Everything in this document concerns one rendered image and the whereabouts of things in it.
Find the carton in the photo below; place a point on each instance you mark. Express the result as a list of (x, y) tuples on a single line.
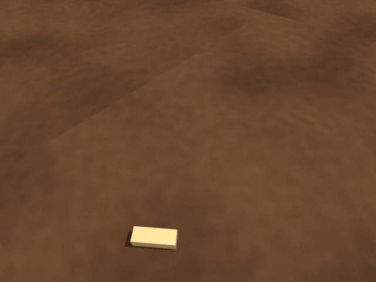
[(154, 237)]

